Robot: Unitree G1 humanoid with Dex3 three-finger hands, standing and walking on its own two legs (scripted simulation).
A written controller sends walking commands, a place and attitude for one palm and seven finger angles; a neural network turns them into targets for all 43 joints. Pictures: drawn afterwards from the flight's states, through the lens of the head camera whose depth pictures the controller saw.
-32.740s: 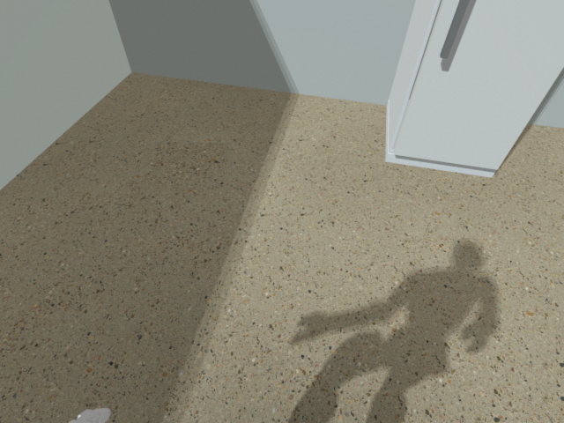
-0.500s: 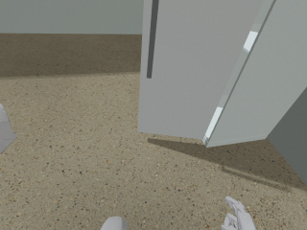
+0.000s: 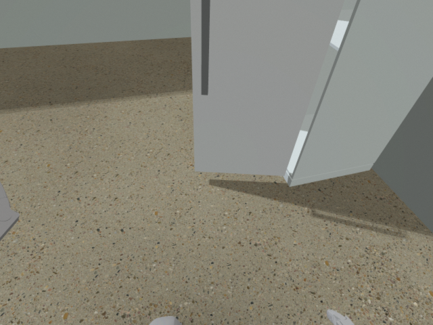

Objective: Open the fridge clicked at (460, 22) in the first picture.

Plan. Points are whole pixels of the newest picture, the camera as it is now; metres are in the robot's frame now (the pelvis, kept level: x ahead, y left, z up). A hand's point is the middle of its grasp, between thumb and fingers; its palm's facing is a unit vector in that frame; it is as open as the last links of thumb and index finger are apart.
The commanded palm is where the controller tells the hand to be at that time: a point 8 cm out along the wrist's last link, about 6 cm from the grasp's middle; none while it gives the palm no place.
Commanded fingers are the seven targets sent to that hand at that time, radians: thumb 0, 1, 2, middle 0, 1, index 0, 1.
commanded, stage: stop stepping back and stand still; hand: left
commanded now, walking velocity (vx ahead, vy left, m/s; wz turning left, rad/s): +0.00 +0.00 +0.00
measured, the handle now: (205, 31) +1.04 +0.12 +0.13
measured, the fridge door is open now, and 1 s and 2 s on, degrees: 72 72 72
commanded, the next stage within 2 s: let the arm hang, fingers relaxed in 0.14 s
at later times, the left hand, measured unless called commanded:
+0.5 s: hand out of the picture +0.10 +0.21 -0.15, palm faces +0.01 -0.97 -0.24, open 7.4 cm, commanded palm none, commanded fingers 0.00 0.90 0.90 -0.20 -0.30 -0.20 -0.30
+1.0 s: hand out of the picture +0.05 +0.28 -0.15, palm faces -0.01 -0.95 -0.30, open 7.3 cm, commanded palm none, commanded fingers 0.00 0.90 0.90 -0.20 -0.30 -0.20 -0.30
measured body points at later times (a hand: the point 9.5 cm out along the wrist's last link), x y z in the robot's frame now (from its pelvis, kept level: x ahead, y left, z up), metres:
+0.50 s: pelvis -0.01 +0.02 -0.01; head -0.01 +0.01 +0.44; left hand +0.09 +0.26 -0.13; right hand +0.09 -0.24 -0.14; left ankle +0.03 +0.14 -0.73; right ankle +0.03 -0.09 -0.73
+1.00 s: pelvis +0.02 +0.05 +0.02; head +0.04 +0.05 +0.46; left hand +0.05 +0.33 -0.13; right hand +0.04 -0.20 -0.14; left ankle +0.03 +0.14 -0.73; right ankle +0.03 -0.09 -0.73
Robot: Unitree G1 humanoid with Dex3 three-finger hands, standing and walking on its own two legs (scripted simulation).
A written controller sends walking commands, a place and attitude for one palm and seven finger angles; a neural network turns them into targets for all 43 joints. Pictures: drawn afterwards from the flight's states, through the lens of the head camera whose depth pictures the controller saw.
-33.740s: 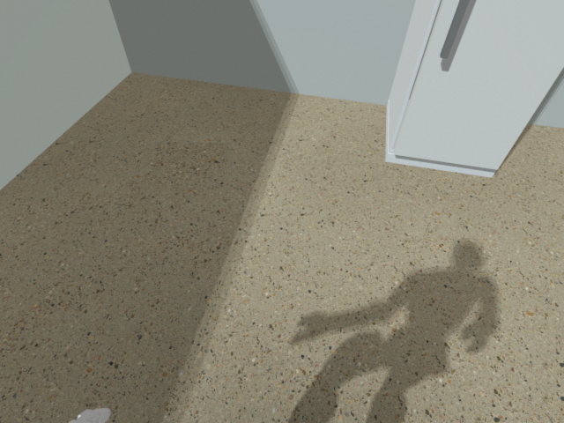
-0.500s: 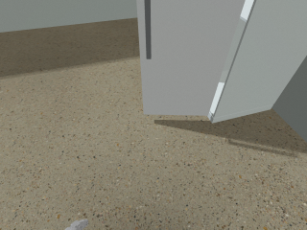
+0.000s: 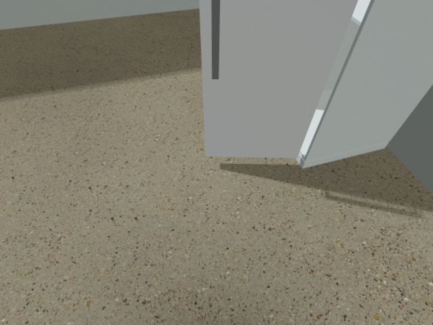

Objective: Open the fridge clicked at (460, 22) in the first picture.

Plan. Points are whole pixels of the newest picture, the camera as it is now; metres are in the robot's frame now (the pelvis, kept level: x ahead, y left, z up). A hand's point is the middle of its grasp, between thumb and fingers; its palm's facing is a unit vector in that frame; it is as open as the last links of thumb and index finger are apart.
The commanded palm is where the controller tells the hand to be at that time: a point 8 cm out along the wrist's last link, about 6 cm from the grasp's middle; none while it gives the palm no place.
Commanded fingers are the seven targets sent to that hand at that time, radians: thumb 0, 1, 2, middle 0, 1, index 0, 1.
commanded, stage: let the arm hang, fingers relaxed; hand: left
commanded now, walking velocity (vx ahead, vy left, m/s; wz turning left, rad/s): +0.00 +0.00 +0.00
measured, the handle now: (215, 10) +1.02 +0.05 +0.11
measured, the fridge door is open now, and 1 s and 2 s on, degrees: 72 72 72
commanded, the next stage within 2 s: look to check the result in 0.34 s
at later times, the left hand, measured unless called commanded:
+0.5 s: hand out of the picture +0.11 +0.23 -0.16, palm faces -0.06 -0.95 -0.31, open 7.4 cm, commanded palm none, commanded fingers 0.00 0.90 0.90 -0.20 -0.30 -0.20 -0.30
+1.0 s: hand out of the picture +0.14 +0.24 -0.15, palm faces -0.06 -0.94 -0.35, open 7.4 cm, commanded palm none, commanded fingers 0.00 0.90 0.90 -0.20 -0.30 -0.20 -0.30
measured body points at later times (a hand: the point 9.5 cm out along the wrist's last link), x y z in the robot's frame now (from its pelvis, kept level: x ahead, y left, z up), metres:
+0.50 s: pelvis +0.03 +0.00 +0.00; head +0.05 +0.00 +0.45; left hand +0.12 +0.28 -0.14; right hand +0.09 -0.28 -0.14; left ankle +0.01 +0.09 -0.74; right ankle +0.01 -0.14 -0.74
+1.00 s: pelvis +0.04 -0.01 +0.01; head +0.05 -0.01 +0.46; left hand +0.14 +0.28 -0.12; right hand +0.11 -0.31 -0.13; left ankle +0.01 +0.09 -0.74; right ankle +0.01 -0.14 -0.74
